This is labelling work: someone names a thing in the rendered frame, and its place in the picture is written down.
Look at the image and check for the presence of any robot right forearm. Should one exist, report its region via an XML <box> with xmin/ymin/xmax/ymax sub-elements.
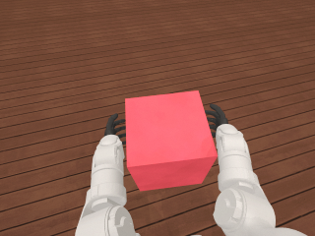
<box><xmin>216</xmin><ymin>124</ymin><xmax>268</xmax><ymax>201</ymax></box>

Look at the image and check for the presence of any right robot upper arm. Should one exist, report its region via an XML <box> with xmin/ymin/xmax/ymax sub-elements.
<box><xmin>213</xmin><ymin>187</ymin><xmax>307</xmax><ymax>236</ymax></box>

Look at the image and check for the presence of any robot right hand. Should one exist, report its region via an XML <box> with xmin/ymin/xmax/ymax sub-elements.
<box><xmin>204</xmin><ymin>103</ymin><xmax>228</xmax><ymax>137</ymax></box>

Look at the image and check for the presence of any robot left forearm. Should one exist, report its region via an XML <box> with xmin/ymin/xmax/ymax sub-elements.
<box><xmin>75</xmin><ymin>135</ymin><xmax>127</xmax><ymax>236</ymax></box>

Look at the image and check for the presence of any carton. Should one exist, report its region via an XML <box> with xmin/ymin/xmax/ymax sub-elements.
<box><xmin>125</xmin><ymin>90</ymin><xmax>218</xmax><ymax>192</ymax></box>

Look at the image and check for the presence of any left robot upper arm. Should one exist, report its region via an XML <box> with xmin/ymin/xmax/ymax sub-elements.
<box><xmin>75</xmin><ymin>205</ymin><xmax>136</xmax><ymax>236</ymax></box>

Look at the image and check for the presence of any robot left hand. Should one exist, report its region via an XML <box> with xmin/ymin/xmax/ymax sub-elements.
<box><xmin>104</xmin><ymin>113</ymin><xmax>127</xmax><ymax>145</ymax></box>

